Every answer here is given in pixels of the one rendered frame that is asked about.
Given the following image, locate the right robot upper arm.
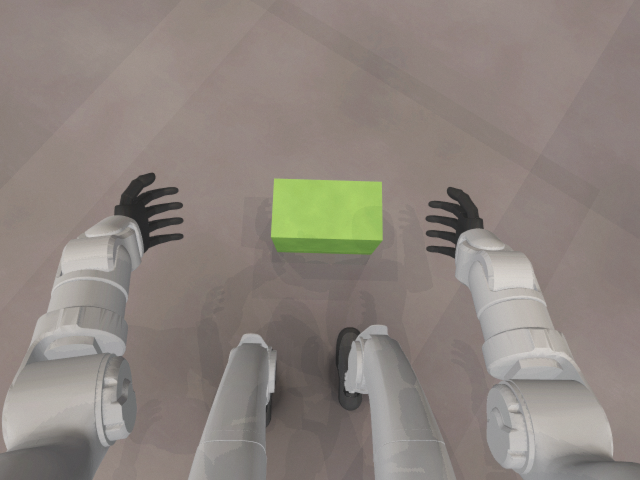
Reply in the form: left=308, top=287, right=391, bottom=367
left=487, top=379, right=640, bottom=480

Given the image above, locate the carton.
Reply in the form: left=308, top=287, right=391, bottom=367
left=271, top=179, right=383, bottom=255

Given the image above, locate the left robot hand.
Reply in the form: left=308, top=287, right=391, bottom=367
left=114, top=173, right=184, bottom=253

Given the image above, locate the left robot upper arm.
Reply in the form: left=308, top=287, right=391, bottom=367
left=0, top=353, right=137, bottom=480

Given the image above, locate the right robot hand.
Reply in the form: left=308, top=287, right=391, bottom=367
left=426, top=187, right=484, bottom=258

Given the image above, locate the robot right forearm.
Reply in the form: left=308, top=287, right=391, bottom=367
left=455, top=229, right=613, bottom=457

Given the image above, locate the robot left forearm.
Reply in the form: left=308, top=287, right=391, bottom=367
left=2, top=215, right=144, bottom=449

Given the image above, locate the robot left thigh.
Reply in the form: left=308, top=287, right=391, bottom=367
left=188, top=343, right=276, bottom=480

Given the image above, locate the robot right foot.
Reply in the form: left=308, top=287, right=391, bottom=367
left=336, top=327, right=362, bottom=411

